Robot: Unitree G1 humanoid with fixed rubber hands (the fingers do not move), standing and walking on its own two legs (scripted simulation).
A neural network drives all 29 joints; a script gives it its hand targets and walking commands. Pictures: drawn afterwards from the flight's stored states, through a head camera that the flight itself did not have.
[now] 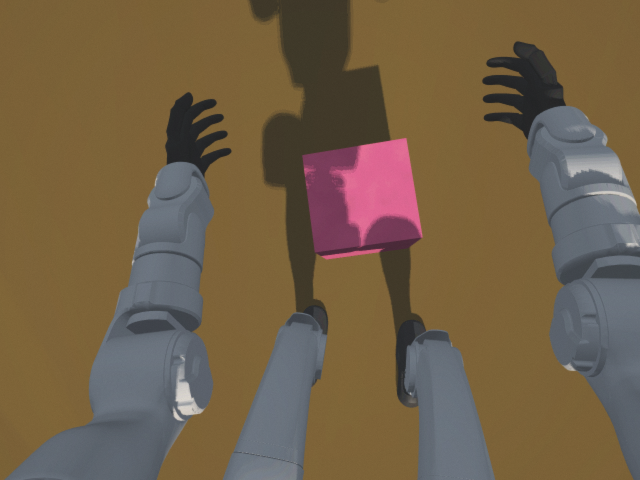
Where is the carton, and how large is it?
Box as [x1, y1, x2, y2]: [302, 138, 422, 258]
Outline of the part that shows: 405,138 302,155 313,242 316,253 325,258 333,258 406,248 422,237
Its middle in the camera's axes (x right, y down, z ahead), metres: +0.09 -0.07 +0.88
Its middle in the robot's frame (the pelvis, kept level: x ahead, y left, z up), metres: +0.49 +0.04 -0.52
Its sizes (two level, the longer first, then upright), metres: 0.210 0.200 0.250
